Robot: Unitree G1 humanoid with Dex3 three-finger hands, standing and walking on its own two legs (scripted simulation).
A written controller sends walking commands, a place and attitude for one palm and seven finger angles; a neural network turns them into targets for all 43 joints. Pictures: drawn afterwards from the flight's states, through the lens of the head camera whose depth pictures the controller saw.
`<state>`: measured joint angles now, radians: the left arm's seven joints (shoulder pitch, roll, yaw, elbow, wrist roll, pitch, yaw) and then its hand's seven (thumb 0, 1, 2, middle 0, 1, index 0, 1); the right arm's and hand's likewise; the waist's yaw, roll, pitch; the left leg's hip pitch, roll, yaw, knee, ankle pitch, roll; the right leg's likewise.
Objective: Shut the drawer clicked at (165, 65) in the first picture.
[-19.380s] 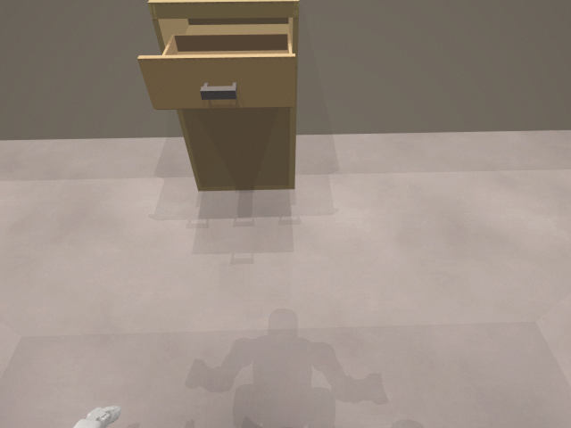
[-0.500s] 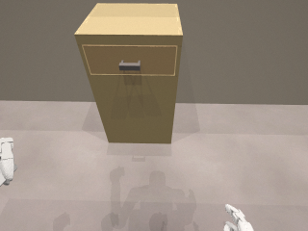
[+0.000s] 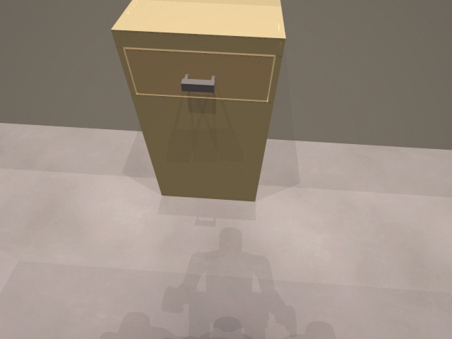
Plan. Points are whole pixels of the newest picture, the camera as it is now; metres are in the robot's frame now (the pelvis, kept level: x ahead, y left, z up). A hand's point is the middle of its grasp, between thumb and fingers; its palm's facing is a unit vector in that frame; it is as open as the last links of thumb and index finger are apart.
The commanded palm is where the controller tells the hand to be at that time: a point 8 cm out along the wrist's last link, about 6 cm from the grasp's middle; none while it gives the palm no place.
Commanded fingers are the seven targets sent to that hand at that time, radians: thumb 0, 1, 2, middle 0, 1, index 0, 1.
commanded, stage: let the arm hang, fingers relaxed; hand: left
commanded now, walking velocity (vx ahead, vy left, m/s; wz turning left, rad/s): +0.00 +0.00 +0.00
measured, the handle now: (199, 81) +0.83 +0.11 -0.03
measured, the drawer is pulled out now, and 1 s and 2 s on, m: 0.00 0.00 0.00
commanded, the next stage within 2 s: look to check the result in 0.64 s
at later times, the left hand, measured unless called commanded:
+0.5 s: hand out of the picture +0.01 +0.18 -0.16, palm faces +0.01 -0.98 -0.18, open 7.3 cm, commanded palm none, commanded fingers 0.00 0.90 0.90 -0.20 -0.30 -0.20 -0.30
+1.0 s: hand out of the picture -0.01 +0.16 -0.16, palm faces +0.02 -0.99 -0.15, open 7.4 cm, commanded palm none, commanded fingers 0.00 0.90 0.90 -0.20 -0.30 -0.20 -0.30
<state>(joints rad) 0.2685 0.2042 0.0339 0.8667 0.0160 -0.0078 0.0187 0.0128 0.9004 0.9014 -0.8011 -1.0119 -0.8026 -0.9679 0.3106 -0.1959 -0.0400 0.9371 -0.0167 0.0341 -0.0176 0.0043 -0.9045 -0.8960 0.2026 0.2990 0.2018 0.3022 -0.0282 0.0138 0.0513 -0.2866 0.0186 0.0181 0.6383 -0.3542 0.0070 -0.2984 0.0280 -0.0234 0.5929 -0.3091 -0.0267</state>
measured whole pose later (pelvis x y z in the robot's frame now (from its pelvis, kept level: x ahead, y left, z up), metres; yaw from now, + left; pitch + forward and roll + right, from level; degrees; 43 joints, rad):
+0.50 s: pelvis +0.00 +0.01 +0.02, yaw -2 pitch -2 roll +0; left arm 0.28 0.14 0.01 1.12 0.00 0.00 0.03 0.01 0.92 0.90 -0.20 -0.31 -0.21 -0.31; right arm 0.32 -0.12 -0.01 1.13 -0.01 0.00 -0.04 0.00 -0.91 -0.90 0.20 0.30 0.20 0.30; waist -0.01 0.01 0.04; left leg -0.12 -0.01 0.06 0.41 -0.27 0.03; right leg -0.17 0.01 0.02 0.42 -0.22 0.00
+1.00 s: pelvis +0.01 +0.01 +0.02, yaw -2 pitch -1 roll +0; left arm 0.30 0.09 0.01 1.16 0.00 -0.01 0.04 0.01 0.91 0.90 -0.20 -0.29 -0.20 -0.30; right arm 0.35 -0.09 -0.01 1.16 -0.01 -0.01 -0.05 0.00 -0.91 -0.90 0.20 0.30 0.20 0.30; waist -0.01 0.00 0.05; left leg -0.13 -0.01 0.06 0.42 -0.27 0.03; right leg -0.18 0.01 0.03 0.43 -0.23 0.00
